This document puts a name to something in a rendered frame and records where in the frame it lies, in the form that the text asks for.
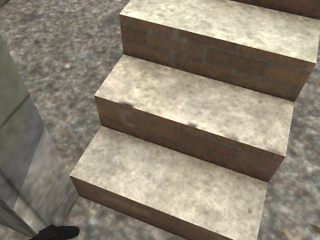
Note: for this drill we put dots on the robot left hand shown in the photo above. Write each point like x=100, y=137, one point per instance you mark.
x=53, y=232

